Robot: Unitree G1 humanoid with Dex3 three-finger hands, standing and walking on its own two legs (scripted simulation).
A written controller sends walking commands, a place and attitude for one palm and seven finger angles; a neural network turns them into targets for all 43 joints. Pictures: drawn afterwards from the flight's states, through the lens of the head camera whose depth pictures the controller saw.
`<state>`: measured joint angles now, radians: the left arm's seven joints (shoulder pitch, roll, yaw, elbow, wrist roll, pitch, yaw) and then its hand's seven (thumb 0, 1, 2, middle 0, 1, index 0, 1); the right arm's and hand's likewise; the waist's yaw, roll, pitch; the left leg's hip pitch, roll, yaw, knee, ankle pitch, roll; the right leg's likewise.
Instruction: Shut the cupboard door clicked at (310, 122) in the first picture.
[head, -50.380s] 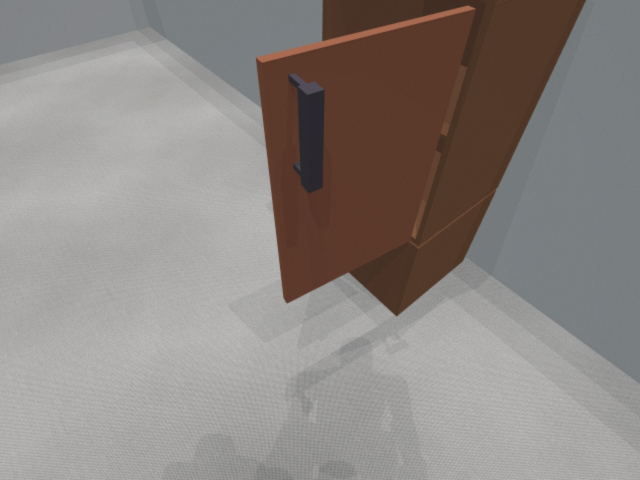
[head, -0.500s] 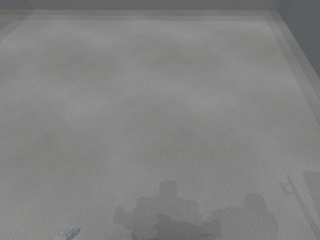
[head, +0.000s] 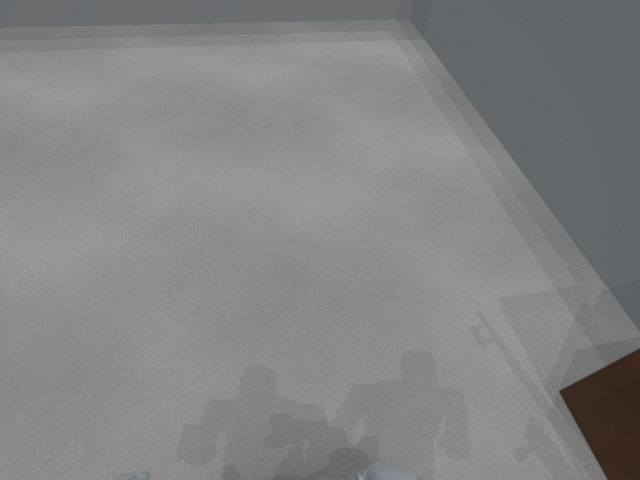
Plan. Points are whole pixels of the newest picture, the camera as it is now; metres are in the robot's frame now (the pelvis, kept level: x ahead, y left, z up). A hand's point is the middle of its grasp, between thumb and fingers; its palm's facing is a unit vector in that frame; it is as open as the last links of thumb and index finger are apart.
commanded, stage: turn to face it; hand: left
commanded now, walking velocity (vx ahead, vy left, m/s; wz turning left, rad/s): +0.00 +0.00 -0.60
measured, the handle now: out of the picture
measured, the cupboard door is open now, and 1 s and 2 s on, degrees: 13 13 13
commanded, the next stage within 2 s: take the last steps up to it in 1.68 s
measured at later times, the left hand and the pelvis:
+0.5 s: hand out of the picture +0.14 +0.14 -0.16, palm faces -0.24 -0.94 -0.23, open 7.4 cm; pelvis +0.02 -0.03 +0.00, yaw -16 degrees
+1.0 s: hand (271, 400) +0.25 +0.09 -0.16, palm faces -0.54 -0.79 -0.29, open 7.4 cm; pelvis +0.03 -0.04 -0.02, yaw -35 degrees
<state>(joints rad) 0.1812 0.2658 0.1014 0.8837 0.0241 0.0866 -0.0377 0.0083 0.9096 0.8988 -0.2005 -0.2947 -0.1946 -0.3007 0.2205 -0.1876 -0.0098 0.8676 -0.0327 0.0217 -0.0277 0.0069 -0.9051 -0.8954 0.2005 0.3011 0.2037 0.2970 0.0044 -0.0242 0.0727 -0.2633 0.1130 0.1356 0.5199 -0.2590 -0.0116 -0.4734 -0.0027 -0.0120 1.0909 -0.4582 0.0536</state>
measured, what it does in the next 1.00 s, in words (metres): steps on the spot, turning right: right foot, then left foot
